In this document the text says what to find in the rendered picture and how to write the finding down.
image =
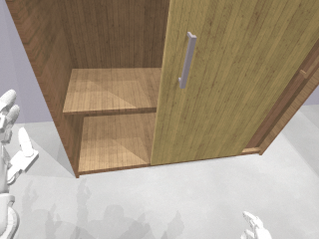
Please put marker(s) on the robot left forearm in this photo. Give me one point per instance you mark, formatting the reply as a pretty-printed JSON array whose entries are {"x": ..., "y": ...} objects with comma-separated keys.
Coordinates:
[{"x": 9, "y": 217}]

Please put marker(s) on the right robot hand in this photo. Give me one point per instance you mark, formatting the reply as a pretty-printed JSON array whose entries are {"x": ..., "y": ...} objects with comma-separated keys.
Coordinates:
[{"x": 257, "y": 227}]

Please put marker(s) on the wardrobe door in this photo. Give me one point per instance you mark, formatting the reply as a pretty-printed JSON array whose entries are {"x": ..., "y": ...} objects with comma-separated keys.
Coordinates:
[
  {"x": 245, "y": 54},
  {"x": 289, "y": 94}
]

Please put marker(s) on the handle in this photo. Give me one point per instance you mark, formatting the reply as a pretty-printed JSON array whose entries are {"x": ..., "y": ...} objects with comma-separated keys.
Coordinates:
[
  {"x": 312, "y": 69},
  {"x": 187, "y": 60}
]

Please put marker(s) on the left robot hand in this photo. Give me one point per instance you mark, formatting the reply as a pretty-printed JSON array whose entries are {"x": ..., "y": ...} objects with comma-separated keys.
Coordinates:
[{"x": 23, "y": 160}]

